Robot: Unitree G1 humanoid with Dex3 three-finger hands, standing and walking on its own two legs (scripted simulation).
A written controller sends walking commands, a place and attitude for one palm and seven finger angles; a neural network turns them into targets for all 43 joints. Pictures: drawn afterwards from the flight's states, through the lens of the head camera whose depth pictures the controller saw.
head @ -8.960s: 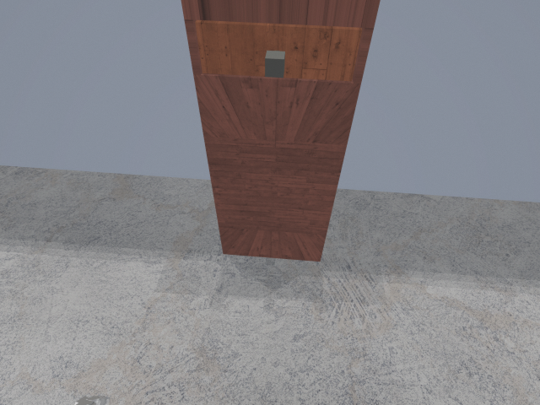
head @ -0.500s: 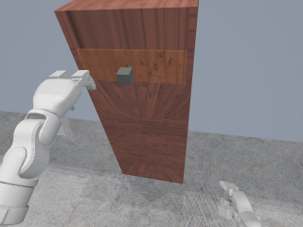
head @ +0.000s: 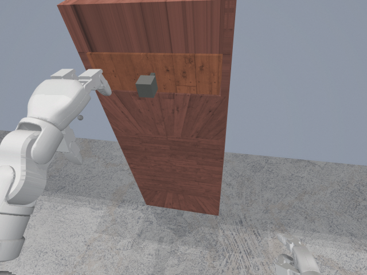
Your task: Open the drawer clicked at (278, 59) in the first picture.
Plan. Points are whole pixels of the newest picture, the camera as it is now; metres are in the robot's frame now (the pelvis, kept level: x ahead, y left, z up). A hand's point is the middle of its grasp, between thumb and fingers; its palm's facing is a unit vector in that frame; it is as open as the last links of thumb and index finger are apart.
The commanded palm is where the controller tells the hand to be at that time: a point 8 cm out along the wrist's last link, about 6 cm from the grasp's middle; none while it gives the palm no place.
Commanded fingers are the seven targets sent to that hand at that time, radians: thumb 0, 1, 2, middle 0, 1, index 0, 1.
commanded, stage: move the hooked fingers above the handle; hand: left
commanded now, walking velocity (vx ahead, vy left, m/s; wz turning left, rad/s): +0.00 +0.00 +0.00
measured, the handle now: (149, 82) +0.56 +0.18 +0.13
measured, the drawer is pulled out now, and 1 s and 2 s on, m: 0.00 0.00 0.00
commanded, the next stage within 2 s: none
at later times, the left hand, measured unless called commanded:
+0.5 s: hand (92, 107) +0.36 +0.23 +0.21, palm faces +0.09 -0.02 -1.00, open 13.9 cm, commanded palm +0.34 +0.23 +0.27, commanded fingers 0.00 -0.50 0.30 -0.30 -1.20 -0.30 -1.20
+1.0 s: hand (122, 94) +0.43 +0.20 +0.19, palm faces +0.02 -0.01 -1.00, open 13.9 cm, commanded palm +0.42 +0.21 +0.26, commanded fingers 0.00 -0.50 0.30 -0.30 -1.20 -0.30 -1.20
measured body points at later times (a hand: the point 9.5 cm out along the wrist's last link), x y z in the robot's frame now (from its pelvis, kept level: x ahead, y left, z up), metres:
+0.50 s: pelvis +0.00 -0.01 +0.00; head +0.01 -0.05 +0.45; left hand +0.35 +0.23 +0.26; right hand +0.21 -0.23 -0.11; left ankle +0.05 +0.10 -0.74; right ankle +0.01 -0.11 -0.74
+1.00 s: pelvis +0.03 -0.01 +0.00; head +0.05 -0.04 +0.45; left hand +0.42 +0.20 +0.24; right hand +0.19 -0.25 -0.13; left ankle +0.05 +0.10 -0.74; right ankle +0.01 -0.11 -0.74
